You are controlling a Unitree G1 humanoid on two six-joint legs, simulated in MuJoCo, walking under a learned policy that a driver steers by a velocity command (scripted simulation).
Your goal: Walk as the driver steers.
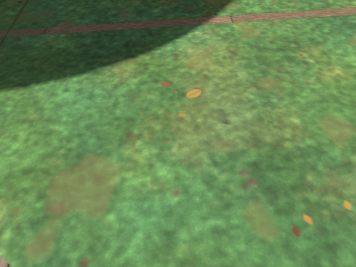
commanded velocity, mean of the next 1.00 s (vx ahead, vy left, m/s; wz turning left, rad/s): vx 0.47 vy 0.00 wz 0.01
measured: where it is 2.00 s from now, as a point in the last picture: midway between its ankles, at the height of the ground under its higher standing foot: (191, 178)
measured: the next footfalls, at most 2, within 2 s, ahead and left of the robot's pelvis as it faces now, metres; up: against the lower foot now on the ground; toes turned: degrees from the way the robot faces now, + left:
left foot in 0.40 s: +0.32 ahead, +0.21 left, +0.00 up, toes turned +15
right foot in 0.96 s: +0.68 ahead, +0.00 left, +0.00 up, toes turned -3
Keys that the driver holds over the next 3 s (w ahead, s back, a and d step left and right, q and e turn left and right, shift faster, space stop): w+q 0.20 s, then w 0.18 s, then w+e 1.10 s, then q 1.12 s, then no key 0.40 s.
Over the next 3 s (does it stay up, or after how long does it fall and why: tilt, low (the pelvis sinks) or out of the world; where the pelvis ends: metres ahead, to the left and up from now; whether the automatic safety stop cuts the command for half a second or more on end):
stays up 1.00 0.04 0.01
